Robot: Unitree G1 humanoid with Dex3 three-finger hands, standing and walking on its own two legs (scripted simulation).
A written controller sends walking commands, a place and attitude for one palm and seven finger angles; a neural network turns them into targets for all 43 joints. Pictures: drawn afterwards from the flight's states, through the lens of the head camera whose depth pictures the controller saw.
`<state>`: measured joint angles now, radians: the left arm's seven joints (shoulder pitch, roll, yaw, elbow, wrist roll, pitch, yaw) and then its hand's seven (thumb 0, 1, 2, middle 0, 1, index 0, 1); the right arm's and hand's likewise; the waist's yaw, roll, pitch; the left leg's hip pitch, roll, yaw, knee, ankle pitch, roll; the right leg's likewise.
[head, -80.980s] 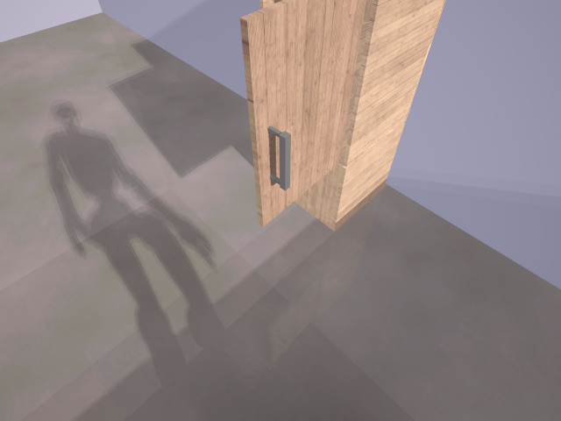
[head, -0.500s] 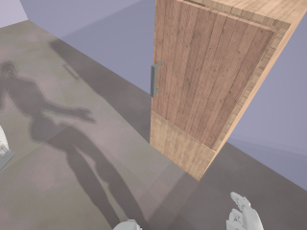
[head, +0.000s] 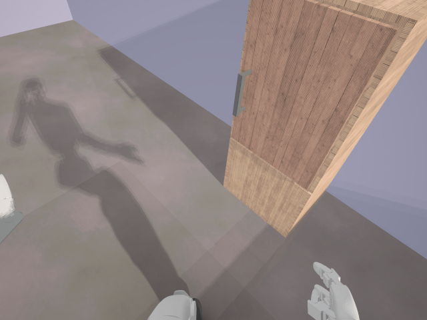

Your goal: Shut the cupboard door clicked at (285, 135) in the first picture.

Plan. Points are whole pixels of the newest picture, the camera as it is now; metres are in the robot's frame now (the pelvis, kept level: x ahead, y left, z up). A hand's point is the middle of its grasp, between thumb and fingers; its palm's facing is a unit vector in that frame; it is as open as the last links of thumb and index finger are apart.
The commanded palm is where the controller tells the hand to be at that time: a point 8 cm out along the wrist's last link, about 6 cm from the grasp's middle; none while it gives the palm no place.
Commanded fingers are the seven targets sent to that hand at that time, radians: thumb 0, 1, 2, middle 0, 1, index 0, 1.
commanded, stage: stop stepping back and stand still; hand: left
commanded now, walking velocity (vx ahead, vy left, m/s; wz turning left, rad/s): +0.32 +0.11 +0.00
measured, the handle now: (242, 93) +0.86 +0.02 -0.06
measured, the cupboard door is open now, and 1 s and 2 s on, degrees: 0 0 0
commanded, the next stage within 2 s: none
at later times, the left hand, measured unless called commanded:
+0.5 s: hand out of the picture +0.08 +0.30 +0.21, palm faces +0.38 -0.80 -0.46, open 7.4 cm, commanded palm +0.05 +0.33 +0.20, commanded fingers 0.00 0.90 0.90 -0.20 -0.30 -0.20 -0.30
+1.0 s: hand out of the picture +0.11 +0.33 +0.20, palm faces +0.36 -0.76 -0.54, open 7.4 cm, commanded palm +0.06 +0.36 +0.20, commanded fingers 0.00 0.90 0.90 -0.20 -0.30 -0.20 -0.30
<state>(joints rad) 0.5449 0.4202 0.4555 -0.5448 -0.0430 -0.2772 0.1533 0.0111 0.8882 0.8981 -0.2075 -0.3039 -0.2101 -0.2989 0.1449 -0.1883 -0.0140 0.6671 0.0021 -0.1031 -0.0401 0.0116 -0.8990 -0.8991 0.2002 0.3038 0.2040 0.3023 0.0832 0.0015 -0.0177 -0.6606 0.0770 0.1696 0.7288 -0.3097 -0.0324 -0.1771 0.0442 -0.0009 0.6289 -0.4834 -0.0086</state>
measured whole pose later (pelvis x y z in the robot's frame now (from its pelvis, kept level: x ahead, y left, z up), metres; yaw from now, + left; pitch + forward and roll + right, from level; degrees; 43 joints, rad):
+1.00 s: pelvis -0.12 +0.08 +0.02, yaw -8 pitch +1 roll -1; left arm 0.59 0.47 0.49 -0.51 -0.04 -0.18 0.17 0.01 0.89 0.90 -0.21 -0.30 -0.21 -0.30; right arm 0.26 -0.14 0.04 0.62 0.00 -0.08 -0.05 0.01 -0.89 -0.90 0.20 0.30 0.21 0.30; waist 0.01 0.01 -0.01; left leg -0.30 0.12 0.11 0.59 -0.29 -0.03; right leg -0.26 0.01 -0.10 0.52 -0.28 -0.02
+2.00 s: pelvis -0.13 +0.11 +0.03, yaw -8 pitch +0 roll -1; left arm 0.53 0.36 0.38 -0.43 -0.03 -0.14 0.16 0.01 0.89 0.90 -0.21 -0.30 -0.21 -0.30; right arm 0.25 -0.19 0.02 0.61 0.02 -0.07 -0.08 0.01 -0.90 -0.90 0.20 0.30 0.21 0.30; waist 0.00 0.01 -0.03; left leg -0.27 0.02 0.08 0.48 -0.21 0.03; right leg -0.21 -0.02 -0.09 0.42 -0.21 0.01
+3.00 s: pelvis -0.13 +0.10 +0.03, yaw -9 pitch -2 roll +0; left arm 0.29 0.21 0.01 1.12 0.02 0.01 0.02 0.00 0.91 0.90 -0.20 -0.30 -0.20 -0.30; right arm 0.27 -0.18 0.00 1.11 -0.01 0.01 -0.01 0.00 -0.90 -0.90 0.20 0.30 0.20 0.30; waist 0.00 0.03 0.02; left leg -0.19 0.01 0.10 0.40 -0.18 0.03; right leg -0.16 -0.03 -0.07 0.41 -0.21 0.00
